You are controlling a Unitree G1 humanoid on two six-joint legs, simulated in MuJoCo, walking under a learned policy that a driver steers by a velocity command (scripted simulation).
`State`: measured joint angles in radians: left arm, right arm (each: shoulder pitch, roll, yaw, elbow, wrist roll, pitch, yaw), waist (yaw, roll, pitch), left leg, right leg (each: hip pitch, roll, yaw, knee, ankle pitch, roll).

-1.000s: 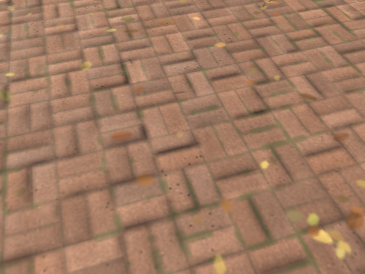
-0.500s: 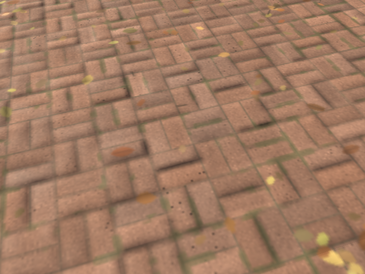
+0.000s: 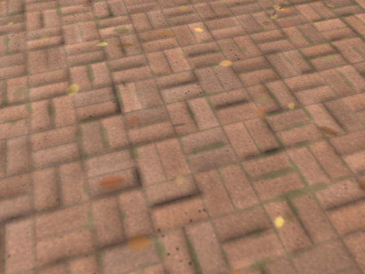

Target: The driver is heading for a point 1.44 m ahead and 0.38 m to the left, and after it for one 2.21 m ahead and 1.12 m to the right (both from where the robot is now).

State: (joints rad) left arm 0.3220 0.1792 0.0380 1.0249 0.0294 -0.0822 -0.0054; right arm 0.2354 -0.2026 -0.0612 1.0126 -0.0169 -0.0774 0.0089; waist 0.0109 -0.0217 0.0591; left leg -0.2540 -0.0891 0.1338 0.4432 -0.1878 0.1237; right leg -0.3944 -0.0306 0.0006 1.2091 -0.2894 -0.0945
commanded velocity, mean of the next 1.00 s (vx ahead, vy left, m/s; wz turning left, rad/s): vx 0.50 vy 0.00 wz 0.27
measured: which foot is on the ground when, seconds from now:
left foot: down 0.00-0.38, up 0.40-0.92, down 0.94-1.00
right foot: up 0.00-0.36, down 0.38-0.94, up 0.96-1.00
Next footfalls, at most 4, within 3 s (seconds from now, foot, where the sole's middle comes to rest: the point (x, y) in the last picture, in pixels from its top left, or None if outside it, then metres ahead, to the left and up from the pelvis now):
0.38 right None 0.40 -0.11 -0.77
0.94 left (165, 228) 0.65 0.10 -0.77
1.48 right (168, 170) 0.92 0.10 -0.77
1.84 left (139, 211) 0.72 0.21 -0.77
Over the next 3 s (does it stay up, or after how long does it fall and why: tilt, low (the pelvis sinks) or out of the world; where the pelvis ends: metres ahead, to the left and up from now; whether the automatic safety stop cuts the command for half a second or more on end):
stays up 1.08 0.31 -0.01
